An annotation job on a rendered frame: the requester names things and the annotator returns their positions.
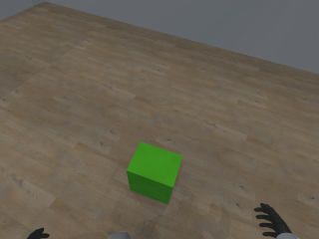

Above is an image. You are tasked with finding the right robot hand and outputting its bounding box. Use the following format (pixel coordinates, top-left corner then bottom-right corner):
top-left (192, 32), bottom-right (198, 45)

top-left (254, 203), bottom-right (292, 238)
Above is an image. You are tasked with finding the carton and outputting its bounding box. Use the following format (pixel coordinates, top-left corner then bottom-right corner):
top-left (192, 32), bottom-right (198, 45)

top-left (127, 142), bottom-right (183, 204)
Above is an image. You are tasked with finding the left robot hand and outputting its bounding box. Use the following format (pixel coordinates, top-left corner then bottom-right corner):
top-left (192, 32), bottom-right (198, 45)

top-left (27, 228), bottom-right (50, 239)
